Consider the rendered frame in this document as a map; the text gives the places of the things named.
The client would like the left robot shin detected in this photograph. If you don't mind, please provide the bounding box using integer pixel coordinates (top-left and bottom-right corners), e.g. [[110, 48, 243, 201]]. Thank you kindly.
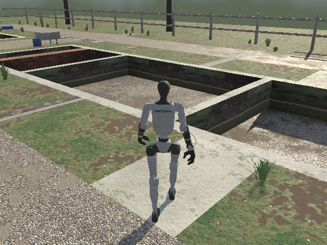
[[149, 178, 158, 215]]

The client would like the robot right upper arm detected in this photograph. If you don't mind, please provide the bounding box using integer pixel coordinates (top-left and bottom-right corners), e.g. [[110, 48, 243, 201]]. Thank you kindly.
[[174, 103, 187, 132]]

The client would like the right robot forearm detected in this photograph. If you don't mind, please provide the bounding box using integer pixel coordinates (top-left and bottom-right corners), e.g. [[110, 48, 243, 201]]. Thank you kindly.
[[183, 124, 194, 151]]

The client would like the left robot forearm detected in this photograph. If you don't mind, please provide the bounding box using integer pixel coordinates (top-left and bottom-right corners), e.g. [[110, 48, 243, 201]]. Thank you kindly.
[[138, 122, 145, 138]]

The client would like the left robot hand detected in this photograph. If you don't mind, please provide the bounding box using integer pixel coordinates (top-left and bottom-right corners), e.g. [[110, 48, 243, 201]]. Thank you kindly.
[[138, 136, 150, 145]]

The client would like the right robot hand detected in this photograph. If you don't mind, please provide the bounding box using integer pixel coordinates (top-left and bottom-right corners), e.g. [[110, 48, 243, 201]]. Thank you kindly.
[[183, 149, 195, 165]]

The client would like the robot left upper arm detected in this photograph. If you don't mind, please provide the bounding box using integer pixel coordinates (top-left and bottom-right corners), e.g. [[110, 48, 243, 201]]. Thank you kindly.
[[140, 103, 153, 130]]

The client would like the left robot foot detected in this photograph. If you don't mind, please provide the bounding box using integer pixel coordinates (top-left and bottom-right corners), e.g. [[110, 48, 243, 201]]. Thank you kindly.
[[152, 208, 160, 223]]

